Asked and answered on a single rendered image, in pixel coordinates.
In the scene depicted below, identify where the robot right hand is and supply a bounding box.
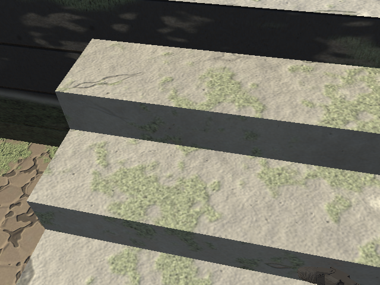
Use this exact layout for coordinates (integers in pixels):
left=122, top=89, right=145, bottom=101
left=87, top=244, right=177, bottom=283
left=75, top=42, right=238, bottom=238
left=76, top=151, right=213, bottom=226
left=297, top=267, right=360, bottom=285

